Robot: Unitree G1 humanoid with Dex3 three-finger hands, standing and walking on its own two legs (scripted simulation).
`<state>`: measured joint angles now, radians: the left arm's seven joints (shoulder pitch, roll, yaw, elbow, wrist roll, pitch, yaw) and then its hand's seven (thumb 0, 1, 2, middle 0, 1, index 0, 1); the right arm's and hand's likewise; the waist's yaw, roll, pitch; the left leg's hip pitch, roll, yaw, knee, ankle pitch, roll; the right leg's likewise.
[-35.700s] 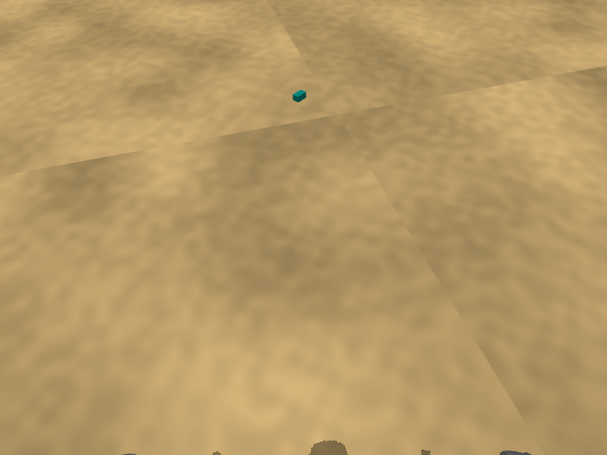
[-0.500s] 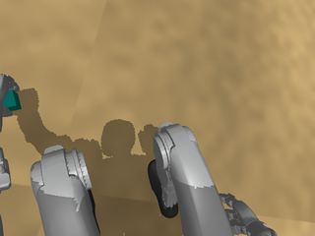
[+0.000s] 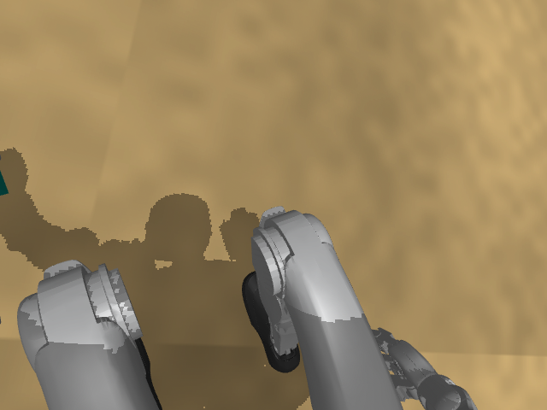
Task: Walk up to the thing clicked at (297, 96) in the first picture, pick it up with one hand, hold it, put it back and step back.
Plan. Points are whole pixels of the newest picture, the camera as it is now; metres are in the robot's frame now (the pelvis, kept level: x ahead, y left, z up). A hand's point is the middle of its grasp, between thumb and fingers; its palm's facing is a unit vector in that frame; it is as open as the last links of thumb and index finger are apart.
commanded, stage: rest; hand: left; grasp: from above
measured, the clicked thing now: out of the picture +0.44 +0.33 -0.26
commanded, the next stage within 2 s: open in 0.96 s
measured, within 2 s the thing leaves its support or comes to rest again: rests again in 0.58 s
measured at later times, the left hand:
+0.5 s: hand out of the picture +0.43 +0.32 -0.24, palm faces -0.44 -0.16 -0.88, open 7.3 cm
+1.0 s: hand out of the picture +0.43 +0.32 -0.25, palm faces -0.45 -0.15 -0.88, open 7.3 cm
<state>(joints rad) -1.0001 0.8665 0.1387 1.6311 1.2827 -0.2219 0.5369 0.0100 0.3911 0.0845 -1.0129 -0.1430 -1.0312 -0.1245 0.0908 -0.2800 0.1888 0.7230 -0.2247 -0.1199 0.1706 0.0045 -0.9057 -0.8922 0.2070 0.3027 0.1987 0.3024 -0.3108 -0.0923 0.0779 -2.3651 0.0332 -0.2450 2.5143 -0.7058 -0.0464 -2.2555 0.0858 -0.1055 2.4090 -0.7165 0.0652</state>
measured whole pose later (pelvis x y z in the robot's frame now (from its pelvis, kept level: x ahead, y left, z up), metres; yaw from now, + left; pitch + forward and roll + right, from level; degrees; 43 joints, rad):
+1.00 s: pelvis +0.00 +0.01 -0.01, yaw -3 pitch +27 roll -13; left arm -1.02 0.98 0.13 1.76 1.28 -0.23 0.64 0.01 0.38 0.09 -1.02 -0.13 -1.04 -0.12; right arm 0.07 -0.33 0.28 0.70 -0.28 -0.20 0.24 0.00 -0.91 -0.90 0.21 0.30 0.20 0.30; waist -0.36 -0.14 0.15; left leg -2.35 0.03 -0.30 2.56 -0.72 -0.04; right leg -2.22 0.10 -0.15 2.41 -0.71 0.08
